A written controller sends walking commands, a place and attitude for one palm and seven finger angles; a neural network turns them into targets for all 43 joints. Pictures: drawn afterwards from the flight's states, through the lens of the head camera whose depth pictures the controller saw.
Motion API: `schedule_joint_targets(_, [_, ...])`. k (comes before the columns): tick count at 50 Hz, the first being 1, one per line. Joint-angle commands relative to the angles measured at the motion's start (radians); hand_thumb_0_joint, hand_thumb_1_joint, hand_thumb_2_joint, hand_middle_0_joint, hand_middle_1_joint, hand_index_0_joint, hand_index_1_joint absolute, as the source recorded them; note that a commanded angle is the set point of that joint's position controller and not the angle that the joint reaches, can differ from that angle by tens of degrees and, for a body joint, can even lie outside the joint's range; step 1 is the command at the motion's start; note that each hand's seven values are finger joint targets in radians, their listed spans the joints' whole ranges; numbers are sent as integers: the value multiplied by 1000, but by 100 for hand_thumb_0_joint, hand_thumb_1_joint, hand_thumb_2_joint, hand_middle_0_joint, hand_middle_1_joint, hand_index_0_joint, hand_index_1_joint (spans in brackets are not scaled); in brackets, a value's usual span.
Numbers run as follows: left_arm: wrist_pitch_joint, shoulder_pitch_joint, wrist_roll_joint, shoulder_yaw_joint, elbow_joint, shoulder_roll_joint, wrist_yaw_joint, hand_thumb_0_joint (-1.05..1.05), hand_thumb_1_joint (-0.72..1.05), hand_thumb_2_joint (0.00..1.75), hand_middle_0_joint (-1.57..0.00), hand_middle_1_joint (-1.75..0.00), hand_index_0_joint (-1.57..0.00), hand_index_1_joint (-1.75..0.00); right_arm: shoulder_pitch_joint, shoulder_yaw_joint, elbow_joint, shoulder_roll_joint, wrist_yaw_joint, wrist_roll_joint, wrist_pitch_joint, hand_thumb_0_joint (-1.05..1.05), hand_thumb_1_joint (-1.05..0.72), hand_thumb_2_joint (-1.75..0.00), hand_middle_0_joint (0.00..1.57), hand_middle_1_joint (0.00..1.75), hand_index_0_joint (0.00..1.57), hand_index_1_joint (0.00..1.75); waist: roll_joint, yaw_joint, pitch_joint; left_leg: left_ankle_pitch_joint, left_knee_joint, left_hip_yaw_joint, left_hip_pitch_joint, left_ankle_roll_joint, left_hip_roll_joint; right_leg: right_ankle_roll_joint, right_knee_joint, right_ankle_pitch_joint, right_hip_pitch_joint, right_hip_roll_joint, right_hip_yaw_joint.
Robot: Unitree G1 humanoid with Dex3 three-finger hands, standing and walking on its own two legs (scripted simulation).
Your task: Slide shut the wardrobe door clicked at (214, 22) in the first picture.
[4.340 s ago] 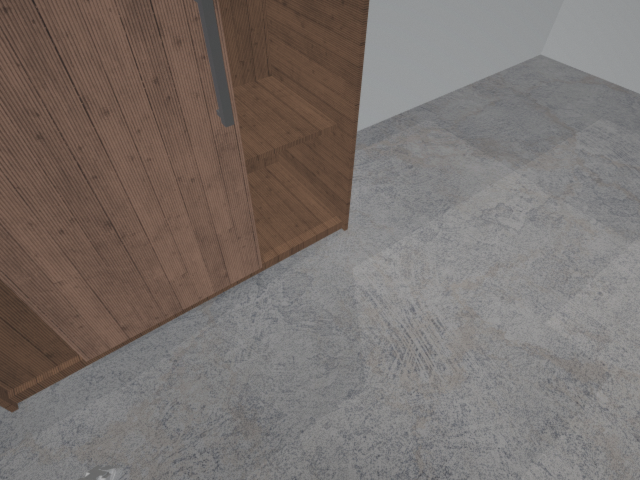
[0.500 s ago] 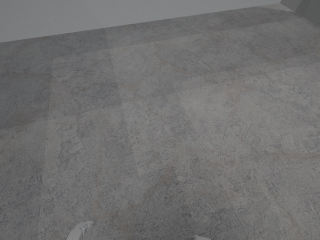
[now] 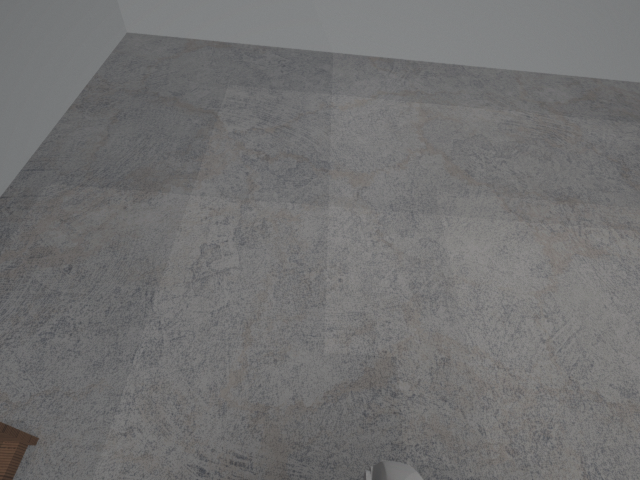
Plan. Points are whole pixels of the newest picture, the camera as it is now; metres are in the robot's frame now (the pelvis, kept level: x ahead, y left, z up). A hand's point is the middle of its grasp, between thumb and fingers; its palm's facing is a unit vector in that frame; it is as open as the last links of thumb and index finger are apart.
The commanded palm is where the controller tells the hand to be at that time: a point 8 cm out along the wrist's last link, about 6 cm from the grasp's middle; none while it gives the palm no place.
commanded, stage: turn to face it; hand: left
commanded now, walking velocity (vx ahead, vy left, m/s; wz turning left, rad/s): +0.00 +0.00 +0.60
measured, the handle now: out of the picture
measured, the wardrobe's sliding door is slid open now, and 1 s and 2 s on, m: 0.41 0.41 0.41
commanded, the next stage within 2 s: none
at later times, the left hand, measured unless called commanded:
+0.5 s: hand out of the picture +0.00 +0.14 -0.14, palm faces +0.33 -0.89 -0.30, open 7.4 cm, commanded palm none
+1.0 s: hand out of the picture -0.14 +0.17 -0.17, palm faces +0.63 -0.72 -0.28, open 7.4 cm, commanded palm none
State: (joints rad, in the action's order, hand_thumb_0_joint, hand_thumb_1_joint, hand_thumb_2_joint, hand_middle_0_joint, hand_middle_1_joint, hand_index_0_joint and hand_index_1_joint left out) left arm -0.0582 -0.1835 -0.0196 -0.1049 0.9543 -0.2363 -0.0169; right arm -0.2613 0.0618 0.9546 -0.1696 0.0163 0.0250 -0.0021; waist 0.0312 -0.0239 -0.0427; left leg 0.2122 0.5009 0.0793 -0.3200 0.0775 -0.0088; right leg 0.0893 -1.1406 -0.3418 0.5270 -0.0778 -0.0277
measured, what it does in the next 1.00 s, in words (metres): steps on the spot, turning left: right foot, then left foot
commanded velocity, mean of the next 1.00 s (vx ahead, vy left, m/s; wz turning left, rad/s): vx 0.00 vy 0.00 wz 0.60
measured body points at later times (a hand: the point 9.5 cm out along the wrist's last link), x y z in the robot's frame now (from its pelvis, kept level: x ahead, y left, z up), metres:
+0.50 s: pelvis -0.02 -0.08 +0.00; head +0.02 -0.11 +0.45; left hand -0.02 +0.18 -0.12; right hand +0.14 -0.31 -0.15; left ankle -0.05 +0.06 -0.65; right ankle +0.00 -0.18 -0.74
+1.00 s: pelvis -0.04 -0.05 +0.00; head -0.02 +0.00 +0.45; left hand -0.17 +0.21 -0.15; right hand +0.21 -0.18 -0.13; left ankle -0.10 +0.04 -0.74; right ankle +0.04 -0.19 -0.66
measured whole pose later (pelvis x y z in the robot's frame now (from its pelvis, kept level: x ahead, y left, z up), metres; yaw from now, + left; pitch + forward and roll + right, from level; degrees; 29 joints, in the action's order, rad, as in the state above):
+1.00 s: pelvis -0.04 -0.05 +0.00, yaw +37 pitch +1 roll -1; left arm -0.06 -0.21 -0.02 -0.09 0.92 -0.29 -0.01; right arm -0.13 0.05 0.90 -0.22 -0.01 0.02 -0.02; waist 0.04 0.02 -0.09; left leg 0.26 0.51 0.01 -0.25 0.03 -0.01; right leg 0.10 -1.09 -0.41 0.49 -0.12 -0.03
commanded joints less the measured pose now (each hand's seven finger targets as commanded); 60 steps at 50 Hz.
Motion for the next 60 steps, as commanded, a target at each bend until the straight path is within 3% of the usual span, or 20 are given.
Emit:
schedule_joint_targets(1, [23, 24, 4, -4, -90, -51, -3, 0, 90, 90, -20, -30, -20, -30, -40, 47, -57, -203, 5, -6, 10, 0, -90, -90, 20, 30, 20, 30, -124, -11, 116, -277, -192, -330, 245, 78, 252, 9, 65, -16, 69, -13, 37])
schedule_joint_targets(9, [24, 34, 8, 5, -119, -69, -6, 0, 90, 90, -20, -30, -20, -30, 7, 65, -77, -254, -7, -1, -15, 0, -90, -90, 20, 30, 20, 30, -180, -24, 101, -120, -190, -456, 174, 98, 228, -7, 270, -90, -41, 30, 38])
schedule_joint_targets(13, [30, -36, 13, 11, -120, -78, -11, 0, 90, 90, -20, -30, -20, -30, 65, 72, -105, -269, -14, 0, -28, 0, -90, -90, 20, 30, 20, 30, -186, 5, 109, -111, -164, -499, 80, 81, 192, -29, 452, -76, -197, 68, 31])
schedule_joint_targets(15, [38, -129, 14, 4, -104, -95, -13, 0, 90, 90, -20, -30, -20, -30, 116, 73, -127, -254, -20, -6, -34, 0, -90, -90, 20, 30, 20, 30, -161, 52, 113, -7, -121, -462, -59, 22, 128, -43, 683, 48, -394, 65, 9])
schedule_joint_targets(16, [47, -168, 3, -7, -106, -150, -19, 0, 90, 90, -20, -30, -20, -30, 114, 68, -140, -207, -24, -15, -38, 0, -90, -90, 20, 30, 20, 30, -10, 71, 113, 121, 39, -376, -203, -40, 42, -88, 860, -11, -510, -72, 140])
schedule_joint_targets(17, [53, -138, -13, -19, -132, -246, -24, 0, 90, 90, -20, -30, -20, -30, 97, 57, -168, -140, -26, -16, -36, 0, -90, -90, 20, 30, 20, 30, 297, 66, 63, 311, 338, -150, -377, -127, -101, -207, 981, -127, -499, -372, 475])
schedule_joint_targets(18, [47, -59, -1, -10, -167, -244, -27, 0, 90, 90, -20, -30, -20, -30, 107, 69, -172, -207, -28, 0, -37, 0, -90, -90, 20, 30, 20, 30, 205, 43, 49, 333, 519, -177, -309, -116, -40, -246, 977, -103, -317, -430, 429])
schedule_joint_targets(22, [70, 41, 2, 24, -174, -120, -15, 0, 90, 90, -20, -30, -20, -30, 66, 60, -103, -174, -48, 1, -54, 0, -90, -90, 20, 30, 20, 30, 119, -20, -32, 122, 725, -118, -288, -141, 14, -179, 855, 245, -289, -208, 95])
schedule_joint_targets(30, [68, -133, -8, 14, -115, -163, -17, 0, 90, 90, -20, -30, -20, -30, 208, 35, -125, -150, -47, -7, -58, 0, -90, -90, 20, 30, 20, 30, 143, 69, 19, 211, 507, -41, -255, -169, 45, -215, 780, 544, -488, -269, 7])
schedule_joint_targets(35, [56, -134, -13, -3, -99, -199, -14, 0, 90, 90, -20, -30, -20, -30, 226, 18, -134, -139, -46, -16, -41, 0, -90, -90, 20, 30, 20, 30, 199, 86, 64, 245, 259, 20, -115, -140, 37, -214, 712, 625, -500, -297, -41])
schedule_joint_targets(38, [50, -114, -6, -10, -89, -201, -10, 0, 90, 90, -20, -30, -20, -30, 158, 22, -125, -158, -42, -14, -29, 0, -90, -90, 20, 30, 20, 30, 183, 50, 106, 94, 18, 49, 34, -119, 28, -154, 598, 594, -473, -279, -115])
schedule_joint_targets(39, [46, -112, 3, -10, -93, -192, -7, 0, 90, 90, -20, -30, -20, -30, 96, 32, -111, -199, -42, -10, -20, 0, -90, -90, 20, 30, 20, 30, 95, 10, 144, -62, -117, 18, 195, -99, 51, -108, 462, 523, -374, -263, -150])
schedule_joint_targets(40, [43, -112, 10, -7, -127, -140, 2, 0, 90, 90, -20, -30, -20, -30, 31, 63, -106, -315, -35, -2, -10, 0, -90, -90, 20, 30, 20, 30, -189, -27, 191, -379, -136, -282, 410, 6, 282, -29, 239, 118, -97, -142, -190])
schedule_joint_targets(41, [39, -50, 4, 18, -174, -98, 2, 0, 90, 90, -20, -30, -20, -30, -35, 77, -86, -381, -31, -13, -17, 0, -90, -90, 20, 30, 20, 30, -332, -58, 182, -737, -115, -433, 434, 132, 449, 6, 80, -342, 79, -71, -122])
schedule_joint_targets(42, [24, 17, -2, 14, -175, -114, -9, 0, 90, 90, -20, -30, -20, -30, -65, 73, -59, -348, -21, -13, -16, 0, -90, -90, 20, 30, 20, 30, -261, -79, 179, -625, -111, -407, 360, 143, 422, -3, 3, -304, 74, -73, -24])
schedule_joint_targets(43, [26, 47, 5, 10, -169, -108, -7, 0, 90, 90, -20, -30, -20, -30, -13, 67, -75, -328, -10, -9, -15, 0, -90, -90, 20, 30, 20, 30, -240, -57, 122, -518, -120, -388, 289, 135, 375, -1, -28, -238, 93, -71, 1])
schedule_joint_targets(45, [25, 1, 3, 3, -135, -112, 6, 0, 90, 90, -20, -30, -20, -30, 111, 47, -108, -273, -9, -5, -12, 0, -90, -90, 20, 30, 20, 30, -182, 4, 55, -409, -146, -290, 186, 79, 272, 2, -29, -94, 52, -65, 9])
schedule_joint_targets(47, [24, -28, 1, 3, -120, -113, 9, 0, 90, 90, -20, -30, -20, -30, 118, 41, -116, -260, -10, -8, -5, 0, -90, -90, 20, 30, 20, 30, -184, 15, 68, -429, -152, -254, 188, 59, 223, 9, 0, -43, 23, -47, 7])
schedule_joint_targets(55, [29, 61, 9, 15, -175, -97, 1, 0, 90, 90, -20, -30, -20, -30, 58, 58, -108, -272, -13, -2, -14, 0, -90, -90, 20, 30, 20, 30, -178, -14, 89, -385, -128, -388, 207, 98, 220, 10, 245, -94, -37, 11, 23])
schedule_joint_targets(60, [48, -35, 19, 17, -169, -101, -6, 0, 90, 90, -20, -30, -20, -30, 104, 65, -125, -271, -14, -6, -22, 0, -90, -90, 20, 30, 20, 30, -190, 38, 126, -413, -22, -437, 83, 53, 162, -12, 596, 50, -308, 65, 1])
